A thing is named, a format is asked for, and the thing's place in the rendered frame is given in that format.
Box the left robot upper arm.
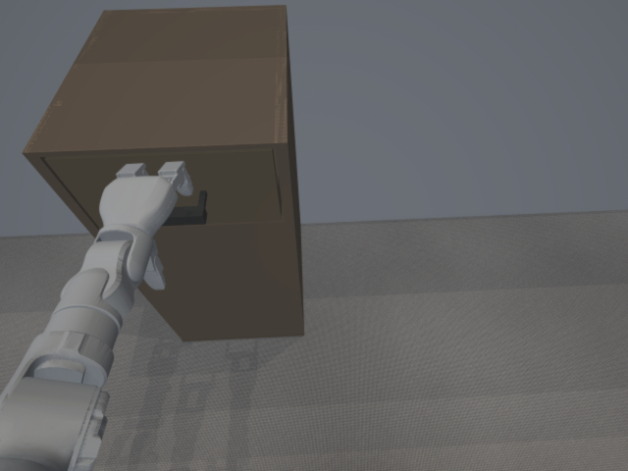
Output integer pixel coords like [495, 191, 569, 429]
[0, 377, 110, 471]

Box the drawer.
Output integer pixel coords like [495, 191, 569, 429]
[44, 148, 282, 229]

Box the handle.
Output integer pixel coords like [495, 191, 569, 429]
[162, 190, 207, 226]

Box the left robot forearm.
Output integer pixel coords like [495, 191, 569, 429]
[0, 224, 153, 415]

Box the robot left hand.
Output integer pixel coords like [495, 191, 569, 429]
[99, 161, 193, 289]

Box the cabinet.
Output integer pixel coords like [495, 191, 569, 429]
[22, 5, 304, 341]

